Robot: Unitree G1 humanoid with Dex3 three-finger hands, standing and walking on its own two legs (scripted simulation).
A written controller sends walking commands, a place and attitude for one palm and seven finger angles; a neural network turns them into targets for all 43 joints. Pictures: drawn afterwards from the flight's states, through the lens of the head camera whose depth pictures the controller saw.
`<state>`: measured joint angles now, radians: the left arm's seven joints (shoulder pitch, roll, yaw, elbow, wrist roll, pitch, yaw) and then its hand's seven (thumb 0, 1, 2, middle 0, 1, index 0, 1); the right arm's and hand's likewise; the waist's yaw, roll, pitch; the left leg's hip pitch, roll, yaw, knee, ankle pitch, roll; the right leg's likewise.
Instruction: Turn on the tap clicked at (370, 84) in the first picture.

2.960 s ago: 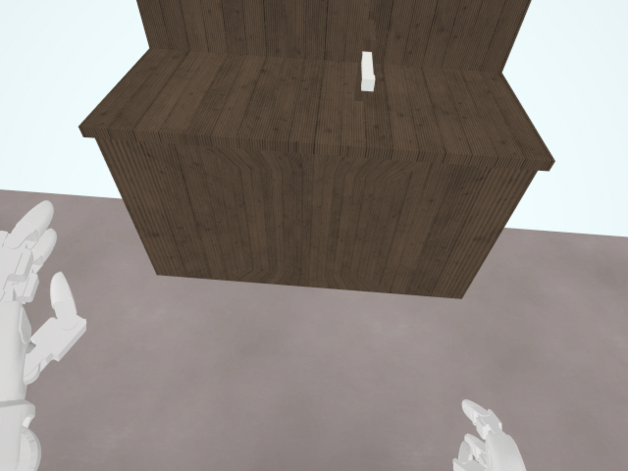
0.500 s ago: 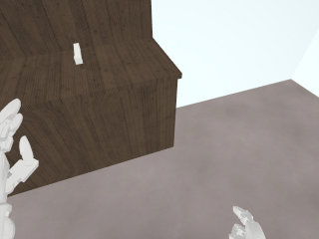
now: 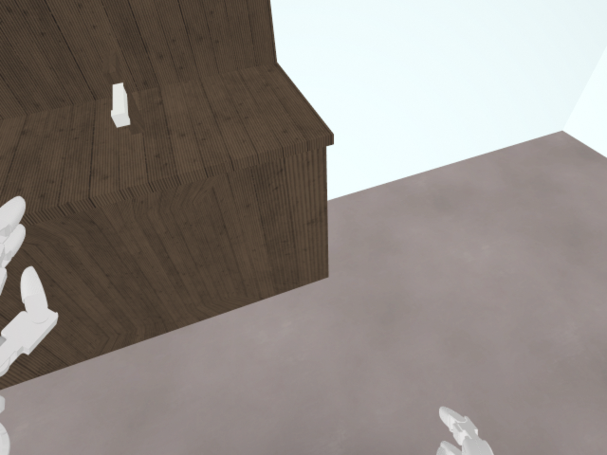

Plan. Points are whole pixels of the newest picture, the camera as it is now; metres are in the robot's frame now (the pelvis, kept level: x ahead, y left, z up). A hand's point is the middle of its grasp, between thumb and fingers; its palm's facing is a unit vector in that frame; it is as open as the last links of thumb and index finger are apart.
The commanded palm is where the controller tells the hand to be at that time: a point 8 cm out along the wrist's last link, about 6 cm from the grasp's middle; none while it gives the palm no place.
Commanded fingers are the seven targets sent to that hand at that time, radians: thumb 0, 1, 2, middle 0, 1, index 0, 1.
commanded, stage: take the last steps up to it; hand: left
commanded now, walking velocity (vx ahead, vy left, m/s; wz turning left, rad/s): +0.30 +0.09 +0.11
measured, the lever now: (120, 117) +0.73 +0.43 +0.09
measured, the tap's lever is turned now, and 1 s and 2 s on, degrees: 0 0 0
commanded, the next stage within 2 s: come to a stop and stand still in 1.26 s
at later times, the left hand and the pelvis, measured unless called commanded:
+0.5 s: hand (93, 237) +0.31 +0.25 +0.18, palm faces +0.46 -0.81 -0.38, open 7.4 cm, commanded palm +0.26 +0.29 +0.19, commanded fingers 0.00 0.90 0.90 -0.20 -0.30 -0.20 -0.30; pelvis +0.11 +0.00 +0.01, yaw +1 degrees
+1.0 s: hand (161, 170) +0.44 +0.22 +0.17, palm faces +0.46 -0.78 -0.42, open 7.4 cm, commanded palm +0.37 +0.26 +0.19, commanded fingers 0.00 0.90 0.90 -0.20 -0.30 -0.20 -0.30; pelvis +0.22 -0.03 +0.00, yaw +3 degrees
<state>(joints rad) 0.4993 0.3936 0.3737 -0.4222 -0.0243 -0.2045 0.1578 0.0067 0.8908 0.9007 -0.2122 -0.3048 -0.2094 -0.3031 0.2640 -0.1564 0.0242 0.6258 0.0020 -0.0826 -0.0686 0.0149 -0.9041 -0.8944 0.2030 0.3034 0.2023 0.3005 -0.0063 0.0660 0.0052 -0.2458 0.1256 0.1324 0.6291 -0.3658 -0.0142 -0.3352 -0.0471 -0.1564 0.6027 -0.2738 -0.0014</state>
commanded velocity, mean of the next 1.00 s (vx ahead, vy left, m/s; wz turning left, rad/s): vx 0.28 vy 0.08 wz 0.05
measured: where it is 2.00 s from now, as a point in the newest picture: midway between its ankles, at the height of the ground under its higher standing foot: (330, 445)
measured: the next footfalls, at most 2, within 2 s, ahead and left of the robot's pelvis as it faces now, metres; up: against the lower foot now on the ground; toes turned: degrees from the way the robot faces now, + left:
left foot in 0.50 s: +0.17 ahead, +0.13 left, +0.00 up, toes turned +11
right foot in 0.88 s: +0.33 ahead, -0.10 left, +0.00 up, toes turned -7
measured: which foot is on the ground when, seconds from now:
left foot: down 0.00-0.00, up 0.02-0.48, down 0.50-0.90, up 0.92-1.00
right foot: down 0.00-0.52, up 0.54-0.86, down 0.88-1.00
